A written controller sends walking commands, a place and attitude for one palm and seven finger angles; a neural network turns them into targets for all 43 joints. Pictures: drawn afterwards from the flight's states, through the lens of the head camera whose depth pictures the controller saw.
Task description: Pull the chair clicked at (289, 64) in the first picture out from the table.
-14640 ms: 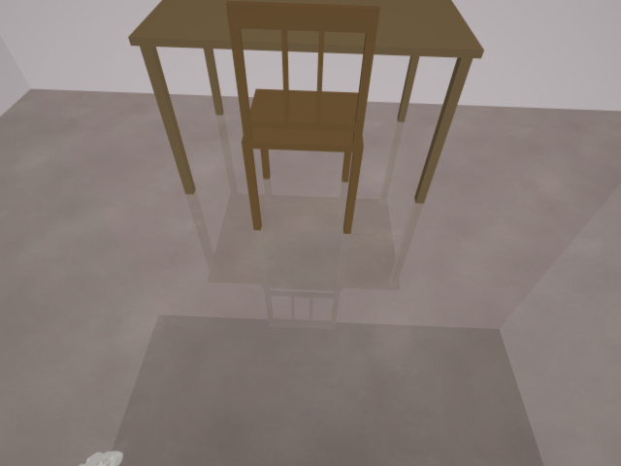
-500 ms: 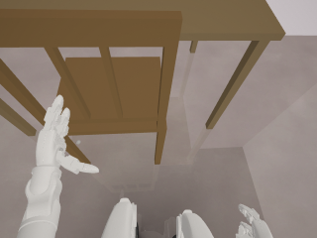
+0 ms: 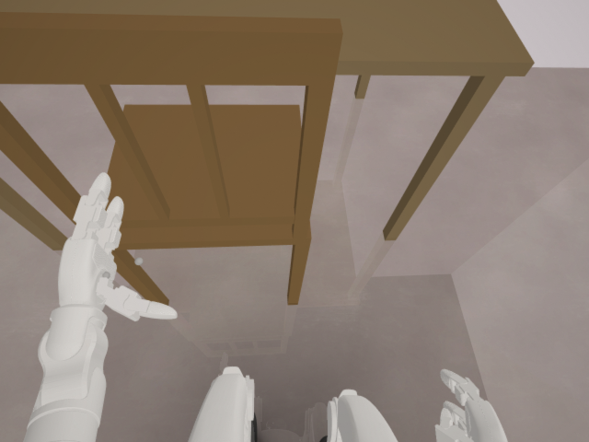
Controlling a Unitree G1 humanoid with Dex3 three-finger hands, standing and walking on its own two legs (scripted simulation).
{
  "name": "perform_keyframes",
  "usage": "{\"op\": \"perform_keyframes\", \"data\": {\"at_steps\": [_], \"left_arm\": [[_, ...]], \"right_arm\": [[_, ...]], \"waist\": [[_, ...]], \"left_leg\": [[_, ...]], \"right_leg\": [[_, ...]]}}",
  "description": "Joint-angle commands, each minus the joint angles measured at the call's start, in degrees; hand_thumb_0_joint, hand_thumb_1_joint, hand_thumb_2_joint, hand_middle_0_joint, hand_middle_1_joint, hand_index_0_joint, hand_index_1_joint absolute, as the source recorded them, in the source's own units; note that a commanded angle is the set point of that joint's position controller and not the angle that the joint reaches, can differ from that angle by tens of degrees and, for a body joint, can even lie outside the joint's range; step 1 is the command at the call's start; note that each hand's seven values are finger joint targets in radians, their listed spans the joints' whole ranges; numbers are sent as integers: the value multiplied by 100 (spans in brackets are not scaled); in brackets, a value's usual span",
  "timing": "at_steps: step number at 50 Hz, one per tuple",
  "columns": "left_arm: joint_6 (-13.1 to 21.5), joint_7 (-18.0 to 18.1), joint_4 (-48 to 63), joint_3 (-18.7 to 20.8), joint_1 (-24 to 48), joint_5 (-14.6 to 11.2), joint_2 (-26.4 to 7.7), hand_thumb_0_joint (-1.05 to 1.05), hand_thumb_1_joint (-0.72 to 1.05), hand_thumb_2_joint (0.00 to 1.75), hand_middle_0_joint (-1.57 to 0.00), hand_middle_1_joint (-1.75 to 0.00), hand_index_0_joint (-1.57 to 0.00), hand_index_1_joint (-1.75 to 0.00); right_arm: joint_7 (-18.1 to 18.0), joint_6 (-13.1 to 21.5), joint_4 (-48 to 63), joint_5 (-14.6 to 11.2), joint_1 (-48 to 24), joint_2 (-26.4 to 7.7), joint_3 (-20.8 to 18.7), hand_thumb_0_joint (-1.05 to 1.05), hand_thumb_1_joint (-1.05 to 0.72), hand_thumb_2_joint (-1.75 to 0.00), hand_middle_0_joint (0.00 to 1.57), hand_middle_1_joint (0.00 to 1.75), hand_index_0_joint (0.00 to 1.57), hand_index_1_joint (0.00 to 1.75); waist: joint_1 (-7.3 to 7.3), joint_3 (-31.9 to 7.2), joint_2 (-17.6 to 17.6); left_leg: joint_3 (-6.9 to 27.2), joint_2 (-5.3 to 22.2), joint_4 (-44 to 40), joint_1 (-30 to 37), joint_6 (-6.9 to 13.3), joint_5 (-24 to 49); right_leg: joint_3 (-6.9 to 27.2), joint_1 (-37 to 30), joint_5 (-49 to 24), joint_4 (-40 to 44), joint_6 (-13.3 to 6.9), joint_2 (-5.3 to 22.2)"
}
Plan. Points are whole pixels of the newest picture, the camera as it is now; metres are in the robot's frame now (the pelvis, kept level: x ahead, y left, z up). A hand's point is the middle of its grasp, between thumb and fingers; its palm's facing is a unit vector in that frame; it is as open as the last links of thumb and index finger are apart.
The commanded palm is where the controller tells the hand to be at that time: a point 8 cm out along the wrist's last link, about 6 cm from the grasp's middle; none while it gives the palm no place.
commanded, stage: push the fingers through the gap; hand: left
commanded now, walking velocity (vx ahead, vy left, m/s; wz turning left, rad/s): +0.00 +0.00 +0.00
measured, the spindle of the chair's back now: (138, 163) +0.48 +0.25 +0.04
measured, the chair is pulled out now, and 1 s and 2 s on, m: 0.00 0.00 0.00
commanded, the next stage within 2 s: hook a spindle and tug to test in 1.52 s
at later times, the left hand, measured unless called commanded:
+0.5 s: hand (147, 225) +0.39 +0.22 +0.02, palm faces +0.10 -0.99 -0.05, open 16.9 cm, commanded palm +0.36 +0.26 +0.02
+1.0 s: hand (146, 197) +0.43 +0.23 +0.03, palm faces +0.10 -0.99 -0.04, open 16.9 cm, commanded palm +0.41 +0.26 +0.02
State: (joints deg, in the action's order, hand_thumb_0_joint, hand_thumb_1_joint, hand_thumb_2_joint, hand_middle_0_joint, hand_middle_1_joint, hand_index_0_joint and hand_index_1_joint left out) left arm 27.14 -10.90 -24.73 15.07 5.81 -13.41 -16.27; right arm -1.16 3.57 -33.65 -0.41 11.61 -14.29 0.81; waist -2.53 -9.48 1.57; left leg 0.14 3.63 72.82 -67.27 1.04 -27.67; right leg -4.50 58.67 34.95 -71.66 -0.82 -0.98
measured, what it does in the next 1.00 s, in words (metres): stands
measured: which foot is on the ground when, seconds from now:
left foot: down 0.00-1.00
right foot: down 0.00-1.00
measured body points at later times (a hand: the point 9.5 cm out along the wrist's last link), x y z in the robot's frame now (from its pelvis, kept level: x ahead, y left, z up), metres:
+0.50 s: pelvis +0.00 +0.01 +0.00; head +0.11 +0.03 +0.43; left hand +0.38 +0.27 +0.03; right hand +0.11 -0.26 -0.11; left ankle +0.06 +0.11 -0.62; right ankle -0.01 -0.12 -0.62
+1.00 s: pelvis +0.00 +0.01 -0.01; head +0.12 +0.03 +0.42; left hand +0.42 +0.28 +0.03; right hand +0.08 -0.26 -0.12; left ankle +0.06 +0.11 -0.62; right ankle -0.01 -0.12 -0.62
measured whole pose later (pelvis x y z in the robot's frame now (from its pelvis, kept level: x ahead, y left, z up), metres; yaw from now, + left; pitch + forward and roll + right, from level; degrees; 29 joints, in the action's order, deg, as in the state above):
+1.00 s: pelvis +0.00 +0.01 -0.01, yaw -1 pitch +24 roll -4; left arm 28.3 -11.4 -47.7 20.5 30.1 -9.4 -22.2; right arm -0.3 -0.1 -36.4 0.5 14.9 -15.2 0.8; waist -5.3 -8.9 1.7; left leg 0.2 3.9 74.3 -71.2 1.5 -27.5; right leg -4.4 62.4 34.4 -72.6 -0.4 -1.3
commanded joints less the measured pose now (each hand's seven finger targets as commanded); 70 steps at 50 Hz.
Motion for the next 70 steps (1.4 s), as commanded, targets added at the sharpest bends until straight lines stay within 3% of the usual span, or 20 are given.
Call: {"op": "perform_keyframes", "data": {"at_steps": [1,3,6,8,12,16,20,23,26,28,36,38,44,49,53,55,56,64,67,70], "left_arm": [[398,-71,970,346,1373,-72,-1001,0,-50,30,-6,-8,-6,-8],[426,-108,983,286,1658,-70,-993,0,-50,30,-6,-8,-6,-8],[418,-118,957,220,1741,-24,-981,0,-50,30,-6,-8,-6,-8],[357,-72,721,241,1902,5,-1017,0,-50,30,-6,-8,-6,-8],[293,27,484,373,2101,56,-1109,0,-50,30,-6,-8,-6,-8],[297,129,328,506,2120,117,-1247,0,-50,30,-6,-8,-6,-8],[330,144,57,619,2350,143,-1365,0,-50,30,-6,-8,-6,-8],[385,106,-98,469,2828,172,-1276,0,-50,30,-6,-8,-6,-8],[460,69,-55,511,2947,190,-1356,0,-50,30,-6,-8,-6,-8],[482,49,-65,409,2972,184,-1250,0,-50,30,-6,-8,-6,-8],[452,49,-557,656,3336,244,-1538,0,-50,30,-6,-8,-6,-8],[485,44,-656,651,3639,242,-1554,0,-50,30,-6,-8,-6,-8],[552,-42,-1008,872,4063,332,-1897,0,-50,30,-6,-8,-6,-8],[495,-108,-1197,630,4285,356,-1662,0,-50,30,-6,-8,-6,-8],[482,-48,-1470,834,4602,363,-1890,0,-50,30,-6,-8,-6,-8],[540,-23,-1463,969,4705,422,-2092,0,-50,30,-6,-8,-6,-8],[562,-27,-1441,880,4758,455,-1995,0,-50,30,-6,-8,-6,-8],[556,-21,-1437,838,4553,478,-1932,0,-50,30,-6,-8,-6,-8],[505,34,-1533,878,4550,450,-1925,0,-50,30,-6,-8,-6,-8],[587,80,-1364,878,4662,504,-1971,0,-50,30,-6,-8,-6,-8]], "right_arm": [[-90,253,520,-5,209,-939,-410,0,-90,-90,20,30,20,30],[-104,283,467,1,253,-947,-412,0,-90,-90,20,30,20,30],[-92,293,455,12,273,-959,-412,0,-90,-90,20,30,20,30],[-96,267,421,17,318,-981,-406,0,-90,-90,20,30,20,30],[-81,192,434,27,349,-973,-400,0,-90,-90,20,30,20,30],[-39,109,442,35,435,-982,-405,0,-90,-90,20,30,20,30],[-22,43,402,40,503,-992,-402,0,-90,-90,20,30,20,30],[-26,16,353,31,555,-1001,-397,0,-90,-90,20,30,20,30],[-11,1,340,58,605,-1004,-406,0,-90,-90,20,30,20,30],[-5,-7,317,55,643,-1008,-421,0,-90,-90,20,30,20,30],[15,-114,241,60,719,-1021,-411,0,-90,-90,20,30,20,30],[14,-111,211,63,757,-1032,-403,0,-90,-90,20,30,20,30],[7,-160,139,104,856,-1081,-395,0,-90,-90,20,30,20,30],[49,-240,126,95,919,-1083,-399,0,-90,-90,20,30,20,30],[41,-302,57,113,1002,-1117,-392,0,-90,-90,20,30,20,30],[49,-336,61,127,1006,-1121,-396,0,-90,-90,20,30,20,30],[61,-349,70,134,1012,-1098,-391,0,-90,-90,20,30,20,30],[119,-478,122,138,1069,-1122,-407,0,-90,-90,20,30,20,30],[123,-517,95,133,1091,-1113,-410,0,-90,-90,20,30,20,30],[125,-526,98,146,1104,-1107,-410,0,-90,-90,20,30,20,30]], "waist": [[-142,-1977,263],[-199,-2000,351],[-128,-2164,539],[-189,-2078,413],[-92,-2187,516],[-79,-2299,313],[-111,-2186,264],[-250,-2094,289],[-180,-2355,496],[-243,-2454,496],[-229,-2284,433],[-313,-2241,402],[-311,-2522,548],[-377,-2516,652],[-439,-2410,410],[-388,-2524,532],[-407,-2598,593],[-371,-2710,777],[-426,-2554,486],[-406,-2683,702]], "left_leg": [[261,-137,-763,2186,60,1215],[299,-123,-743,2308,64,1284],[358,-117,-813,2546,21,1361],[386,-112,-809,2481,38,1281],[346,-130,-841,2501,13,1279],[348,-110,-859,2544,9,1500],[313,-120,-822,2351,17,1422],[321,-117,-796,2354,38,1293],[343,-113,-807,2608,4,1491],[370,-100,-775,2732,15,1722],[331,-117,-752,2484,15,1537],[354,-117,-720,2445,38,1462],[358,-101,-631,2513,31,1585],[410,-93,-644,2654,23,1654],[414,-109,-587,2396,58,1495],[394,-103,-572,2423,47,1561],[382,-116,-563,2473,52,1592],[480,-69,-656,2828,2,1799],[431,-94,-648,2596,41,1718],[466,-78,-650,2779,16,1870]], "right_leg": [[243,-264,-1476,1050,-47,-78],[224,-144,-1467,1030,-61,-85],[180,-63,-1427,1002,-81,-72],[159,33,-1342,1000,-76,-88],[178,-35,-1344,1014,-84,-76],[164,-187,-1548,1009,-82,-94],[200,-224,-1553,1016,-70,-95],[194,-39,-1427,1033,-69,-108],[188,-85,-1533,1011,-91,-101],[170,-28,-1696,972,-94,-109],[212,-61,-1622,1006,-84,-107],[201,25,-1537,1002,-85,-113],[224,69,-1606,926,-91,-117],[179,233,-1591,935,-100,-123],[196,198,-1516,940,-88,-137],[212,173,-1554,913,-90,-133],[221,174,-1575,919,-86,-136],[141,349,-1610,888,-112,-150],[161,172,-1664,959,-84,-156],[148,259,-1719,894,-100,-156]]}}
